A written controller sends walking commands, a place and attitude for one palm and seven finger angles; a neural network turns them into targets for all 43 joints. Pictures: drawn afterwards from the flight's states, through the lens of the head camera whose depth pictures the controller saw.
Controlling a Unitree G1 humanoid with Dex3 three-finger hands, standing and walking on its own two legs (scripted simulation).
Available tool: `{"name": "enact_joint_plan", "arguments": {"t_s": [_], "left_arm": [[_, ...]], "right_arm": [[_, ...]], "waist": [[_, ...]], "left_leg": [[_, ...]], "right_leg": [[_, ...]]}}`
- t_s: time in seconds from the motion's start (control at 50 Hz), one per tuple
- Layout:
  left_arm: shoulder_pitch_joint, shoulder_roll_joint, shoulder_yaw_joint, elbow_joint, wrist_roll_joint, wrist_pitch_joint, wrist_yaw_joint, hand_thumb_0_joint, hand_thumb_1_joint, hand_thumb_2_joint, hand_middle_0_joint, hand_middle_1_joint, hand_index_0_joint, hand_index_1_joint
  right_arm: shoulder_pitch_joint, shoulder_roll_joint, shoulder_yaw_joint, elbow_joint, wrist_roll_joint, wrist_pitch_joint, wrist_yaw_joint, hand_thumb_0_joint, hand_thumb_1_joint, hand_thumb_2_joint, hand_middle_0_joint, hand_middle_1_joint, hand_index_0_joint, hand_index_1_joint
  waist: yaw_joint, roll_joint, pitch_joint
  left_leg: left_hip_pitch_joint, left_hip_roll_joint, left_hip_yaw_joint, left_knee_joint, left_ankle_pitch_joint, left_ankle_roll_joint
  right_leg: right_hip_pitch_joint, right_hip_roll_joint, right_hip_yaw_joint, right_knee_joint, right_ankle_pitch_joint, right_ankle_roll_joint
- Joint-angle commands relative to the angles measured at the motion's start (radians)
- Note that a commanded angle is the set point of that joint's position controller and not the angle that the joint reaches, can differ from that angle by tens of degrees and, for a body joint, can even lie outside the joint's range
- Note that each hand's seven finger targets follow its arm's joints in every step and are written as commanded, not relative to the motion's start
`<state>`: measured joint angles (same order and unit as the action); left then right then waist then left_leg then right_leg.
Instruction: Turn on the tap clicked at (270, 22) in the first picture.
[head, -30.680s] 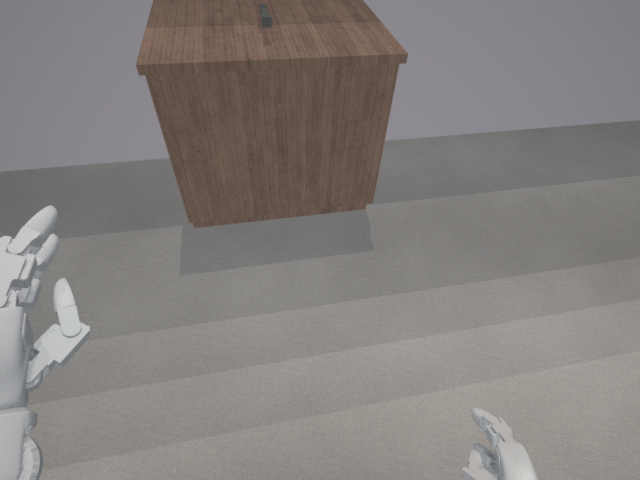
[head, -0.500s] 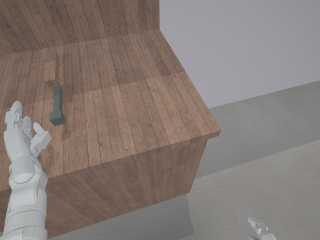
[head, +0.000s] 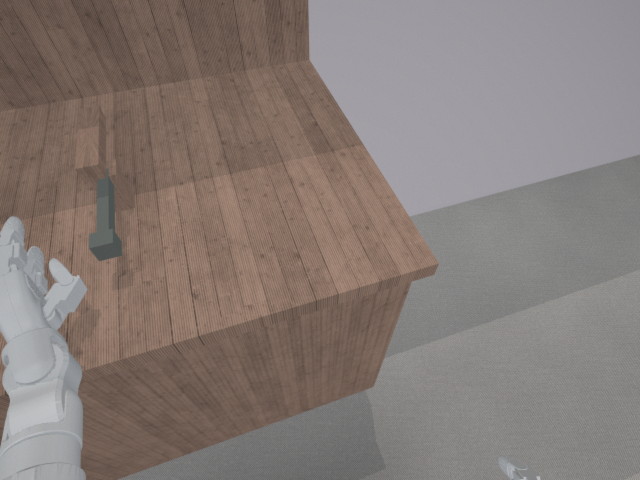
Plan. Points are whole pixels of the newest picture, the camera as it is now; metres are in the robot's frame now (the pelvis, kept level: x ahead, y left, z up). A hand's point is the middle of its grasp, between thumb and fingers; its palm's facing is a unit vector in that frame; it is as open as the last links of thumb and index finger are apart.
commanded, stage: reach beside the lever's end, fingers flat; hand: left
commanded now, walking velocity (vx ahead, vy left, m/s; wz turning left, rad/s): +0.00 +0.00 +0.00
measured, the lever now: (105, 244) +0.38 +0.30 +0.07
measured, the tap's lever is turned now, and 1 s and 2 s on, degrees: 0 0 20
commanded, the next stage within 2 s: push the lever round in 0.46 s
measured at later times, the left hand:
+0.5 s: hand (72, 275) +0.33 +0.32 +0.07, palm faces +0.58 -0.81 -0.11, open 7.8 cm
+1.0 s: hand (97, 274) +0.34 +0.29 +0.07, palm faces +0.56 -0.83 -0.09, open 7.8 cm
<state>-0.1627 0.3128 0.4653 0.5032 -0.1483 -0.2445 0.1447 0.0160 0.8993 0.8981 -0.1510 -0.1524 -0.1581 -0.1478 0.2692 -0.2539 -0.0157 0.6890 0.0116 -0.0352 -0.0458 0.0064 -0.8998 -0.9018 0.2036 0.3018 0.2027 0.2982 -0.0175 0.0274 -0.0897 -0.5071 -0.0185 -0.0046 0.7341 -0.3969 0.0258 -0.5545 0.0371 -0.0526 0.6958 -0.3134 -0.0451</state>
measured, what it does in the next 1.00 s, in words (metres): stands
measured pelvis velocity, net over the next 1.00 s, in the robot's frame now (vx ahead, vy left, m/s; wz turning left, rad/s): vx -0.01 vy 0.00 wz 0.01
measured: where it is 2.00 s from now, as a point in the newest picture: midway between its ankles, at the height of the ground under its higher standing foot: outside the picture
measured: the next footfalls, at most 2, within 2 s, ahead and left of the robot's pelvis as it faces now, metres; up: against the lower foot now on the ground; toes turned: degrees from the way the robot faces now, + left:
none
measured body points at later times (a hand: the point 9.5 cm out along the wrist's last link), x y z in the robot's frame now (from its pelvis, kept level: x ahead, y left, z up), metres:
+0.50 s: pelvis -0.01 +0.00 +0.00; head +0.04 +0.00 +0.44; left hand +0.30 +0.36 +0.08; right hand +0.12 -0.25 -0.12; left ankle -0.02 +0.10 -0.71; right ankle +0.02 -0.09 -0.71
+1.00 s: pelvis -0.01 +0.00 +0.00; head +0.04 +0.00 +0.45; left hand +0.30 +0.33 +0.08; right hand +0.12 -0.25 -0.12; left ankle -0.02 +0.10 -0.71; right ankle +0.02 -0.09 -0.71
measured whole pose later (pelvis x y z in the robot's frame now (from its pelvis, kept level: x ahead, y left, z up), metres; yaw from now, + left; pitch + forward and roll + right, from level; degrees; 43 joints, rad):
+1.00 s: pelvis -0.01 +0.00 +0.00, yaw +1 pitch +10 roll -1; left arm -0.23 0.29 0.40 0.53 -0.14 -0.25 0.18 0.02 0.90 0.90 -0.15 -0.15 -0.16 -0.15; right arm 0.24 -0.24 0.00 0.68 0.01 -0.03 -0.05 0.01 -0.90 -0.90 0.20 0.30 0.20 0.30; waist -0.02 0.03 -0.10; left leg -0.54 -0.02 -0.01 0.76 -0.40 0.03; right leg -0.58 0.03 -0.06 0.72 -0.32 -0.04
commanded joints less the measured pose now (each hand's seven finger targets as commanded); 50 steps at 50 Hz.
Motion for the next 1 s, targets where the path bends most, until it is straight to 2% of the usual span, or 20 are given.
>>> {"name": "enact_joint_plan", "arguments": {"t_s": [0.0, 0.02, 0.1, 0.12, 0.16, 0.18, 0.2, 0.22, 0.3, 0.32, 0.36, 0.48, 0.52, 0.66, 0.7, 0.78, 0.8, 0.82, 0.92, 0.98], "left_arm": [[-0.301, 0.267, 0.028, -0.322, 0.012, -0.119, 0.012, 0.000, 0.900, 0.900, -0.150, -0.150, -0.150, -0.150], [-0.323, 0.232, -0.010, -0.320, 0.007, -0.129, 0.006, 0.000, 0.900, 0.900, -0.150, -0.150, -0.150, -0.150], [-0.354, 0.219, -0.030, -0.204, -0.007, -0.109, -0.023, 0.000, 0.900, 0.900, -0.150, -0.150, -0.150, -0.150], [-0.379, 0.194, -0.058, -0.167, -0.011, -0.093, -0.031, 0.000, 0.900, 0.900, -0.150, -0.150, -0.150, -0.150], [-0.388, 0.242, -0.022, -0.123, -0.018, -0.064, -0.037, 0.000, 0.900, 0.900, -0.150, -0.150, -0.150, -0.150], [-0.402, 0.250, -0.018, -0.131, -0.017, -0.057, -0.034, 0.000, 0.900, 0.900, -0.150, -0.150, -0.150, -0.150], [-0.413, 0.275, 0.001, -0.154, -0.004, -0.057, -0.024, 0.000, 0.900, 0.900, -0.150, -0.150, -0.150, -0.150], [-0.433, 0.252, -0.020, -0.179, -0.001, -0.062, -0.016, 0.000, 0.900, 0.900, -0.150, -0.150, -0.150, -0.150], [-0.340, 0.356, 0.090, -0.213, 0.022, -0.097, 0.033, 0.000, 0.900, 0.900, -0.150, -0.150, -0.150, -0.150], [-0.340, 0.312, 0.059, -0.201, 0.022, -0.102, 0.035, 0.000, 0.900, 0.900, -0.150, -0.150, -0.150, -0.150], [-0.282, 0.316, 0.080, -0.173, 0.013, -0.098, 0.029, 0.000, 0.900, 0.900, -0.150, -0.150, -0.150, -0.150], [-0.284, 0.278, 0.040, -0.159, -0.016, -0.060, -0.036, 0.000, 0.900, 0.900, -0.150, -0.150, -0.150, -0.150], [-0.279, 0.279, 0.044, -0.195, -0.021, -0.073, -0.044, 0.000, 0.900, 0.900, -0.150, -0.150, -0.150, -0.150], [-0.384, 0.233, -0.019, -0.216, -0.015, -0.133, -0.026, 0.000, 0.900, 0.900, -0.150, -0.150, -0.150, -0.150], [-0.375, 0.264, 0.002, -0.221, 0.001, -0.133, -0.011, 0.000, 0.900, 0.900, -0.150, -0.150, -0.150, -0.150], [-0.325, 0.248, -0.003, -0.210, 0.005, -0.106, 0.009, 0.000, 0.900, 0.900, -0.150, -0.150, -0.150, -0.150], [-0.309, 0.291, 0.039, -0.216, 0.012, -0.103, 0.022, 0.000, 0.900, 0.900, -0.150, -0.150, -0.150, -0.150], [-0.288, 0.250, 0.009, -0.230, 0.011, -0.098, 0.028, 0.000, 0.900, 0.900, -0.150, -0.150, -0.150, -0.150], [-0.288, 0.227, 0.011, -0.167, 0.008, -0.066, 0.053, 0.000, 0.900, 0.900, -0.150, -0.150, -0.150, -0.150], [-0.325, 0.216, -0.011, -0.185, 0.014, -0.067, 0.052, 0.000, 0.900, 0.900, -0.150, -0.150, -0.150, -0.150]], "right_arm": [[-0.028, -0.137, -0.045, -0.109, 0.000, -0.053, -0.017, 0.000, -0.900, -0.900, 0.200, 0.300, 0.200, 0.300], [-0.026, -0.137, -0.044, -0.102, -0.002, -0.058, -0.017, 0.000, -0.900, -0.900, 0.200, 0.300, 0.200, 0.300], [-0.043, -0.148, -0.036, -0.086, 0.009, -0.064, -0.035, 0.000, -0.900, -0.900, 0.200, 0.300, 0.200, 0.300], [-0.042, -0.151, -0.033, -0.087, 0.012, -0.065, -0.039, 0.000, -0.900, -0.900, 0.200, 0.300, 0.200, 0.300], [-0.048, -0.160, -0.031, -0.092, 0.014, -0.062, -0.047, 0.000, -0.900, -0.900, 0.200, 0.300, 0.200, 0.300], [-0.049, -0.157, -0.029, -0.098, 0.012, -0.060, -0.049, 0.000, -0.900, -0.900, 0.200, 0.300, 0.200, 0.300], [-0.049, -0.153, -0.029, -0.097, 0.012, -0.058, -0.049, 0.000, -0.900, -0.900, 0.200, 0.300, 0.200, 0.300], [-0.042, -0.148, -0.028, -0.103, 0.007, -0.058, -0.044, 0.000, -0.900, -0.900, 0.200, 0.300, 0.200, 0.300], [-0.028, -0.141, -0.031, -0.107, -0.009, -0.049, -0.027, 0.000, -0.900, -0.900, 0.200, 0.300, 0.200, 0.300], [-0.021, -0.135, -0.030, -0.112, -0.011, -0.047, -0.021, 0.000, -0.900, -0.900, 0.200, 0.300, 0.200, 0.300], [-0.024, -0.139, -0.033, -0.117, -0.007, -0.040, -0.015, 0.000, -0.900, -0.900, 0.200, 0.300, 0.200, 0.300], [-0.023, -0.151, -0.035, -0.125, 0.010, -0.034, -0.023, 0.000, -0.900, -0.900, 0.200, 0.300, 0.200, 0.300], [-0.017, -0.149, -0.037, -0.121, 0.010, -0.036, -0.025, 0.000, -0.900, -0.900, 0.200, 0.300, 0.200, 0.300], [-0.020, -0.152, -0.042, -0.087, 0.000, -0.059, -0.030, 0.000, -0.900, -0.900, 0.200, 0.300, 0.200, 0.300], [-0.025, -0.152, -0.041, -0.084, -0.002, -0.056, -0.032, 0.000, -0.900, -0.900, 0.200, 0.300, 0.200, 0.300], [-0.025, -0.147, -0.040, -0.101, -0.005, -0.053, -0.024, 0.000, -0.900, -0.900, 0.200, 0.300, 0.200, 0.300], [-0.026, -0.148, -0.041, -0.097, -0.004, -0.048, -0.026, 0.000, -0.900, -0.900, 0.200, 0.300, 0.200, 0.300], [-0.024, -0.141, -0.039, -0.108, -0.004, -0.046, -0.021, 0.000, -0.900, -0.900, 0.200, 0.300, 0.200, 0.300], [-0.032, -0.140, -0.031, -0.118, -0.001, -0.035, -0.016, 0.000, -0.900, -0.900, 0.200, 0.300, 0.200, 0.300], [-0.037, -0.140, -0.032, -0.124, 0.000, -0.036, -0.015, 0.000, -0.900, -0.900, 0.200, 0.300, 0.200, 0.300]], "waist": [[-0.005, 0.111, -0.258], [-0.016, 0.110, -0.261], [-0.033, 0.034, -0.189], [-0.045, -0.011, -0.174], [-0.029, -0.036, -0.192], [-0.023, -0.022, -0.211], [-0.008, 0.049, -0.242], [-0.012, 0.056, -0.277], [0.033, 0.095, -0.349], [0.020, 0.055, -0.337], [0.026, 0.008, -0.306], [0.005, 0.018, -0.244], [0.007, 0.055, -0.263], [-0.027, 0.038, -0.262], [-0.013, 0.084, -0.272], [0.009, 0.063, -0.309], [0.018, 0.070, -0.314], [0.020, 0.075, -0.325], [0.008, -0.027, -0.242], [0.002, -0.005, -0.246]], "left_leg": [[0.077, 0.014, -0.037, -0.076, 0.374, -0.019], [0.089, 0.014, -0.045, -0.075, 0.360, -0.024], [0.029, 0.008, -0.056, -0.086, 0.211, -0.013], [0.014, 0.006, -0.059, -0.090, 0.170, -0.009], [-0.013, -0.001, -0.055, -0.094, 0.133, 0.000], [-0.002, -0.003, -0.054, -0.096, 0.150, -0.002], [0.022, -0.003, -0.057, -0.095, 0.178, -0.010], [0.047, -0.003, -0.060, -0.091, 0.211, -0.018], [0.053, 0.001, -0.054, -0.063, 0.365, -0.032], [0.041, 0.003, -0.051, -0.062, 0.372, -0.030], [0.004, 0.006, -0.042, -0.065, 0.358, -0.023], [-0.007, 0.004, -0.032, -0.080, 0.291, -0.007], [0.015, 0.004, -0.034, -0.075, 0.317, -0.009], [0.028, 0.006, -0.056, -0.061, 0.243, -0.018], [0.037, 0.006, -0.059, -0.064, 0.258, -0.024], [0.037, 0.003, -0.054, -0.070, 0.303, -0.031], [0.039, 0.006, -0.055, -0.069, 0.327, -0.033], [0.049, 0.006, -0.053, -0.072, 0.354, -0.036], [-0.021, 0.004, -0.041, -0.081, 0.280, -0.017], [-0.010, 0.004, -0.037, -0.081, 0.249, -0.012]], "right_leg": [[0.204, -0.013, 0.035, -0.047, 0.273, 0.015], [0.185, -0.012, 0.033, -0.047, 0.254, 0.014], [0.144, -0.018, 0.028, -0.065, 0.149, 0.014], [0.130, -0.020, 0.026, -0.071, 0.120, 0.018], [0.147, -0.026, 0.034, -0.081, 0.090, 0.022], [0.159, -0.028, 0.033, -0.079, 0.105, 0.021], [0.163, -0.027, 0.033, -0.069, 0.119, 0.015], [0.165, -0.025, 0.028, -0.059, 0.142, 0.016], [0.234, -0.018, 0.032, -0.025, 0.267, 0.011], [0.235, -0.018, 0.028, -0.023, 0.282, 0.015], [0.251, -0.016, 0.032, -0.029, 0.296, 0.017], [0.224, -0.018, 0.039, -0.058, 0.255, 0.017], [0.225, -0.017, 0.040, -0.053, 0.265, 0.015], [0.150, -0.015, 0.033, -0.044, 0.176, 0.017], [0.156, -0.017, 0.032, -0.038, 0.175, 0.013], [0.196, -0.018, 0.028, -0.034, 0.215, 0.013], [0.210, -0.018, 0.028, -0.032, 0.231, 0.010], [0.218, -0.018, 0.026, -0.030, 0.247, 0.012], [0.222, -0.020, 0.031, -0.051, 0.236, 0.019], [0.211, -0.020, 0.037, -0.058, 0.212, 0.018]]}}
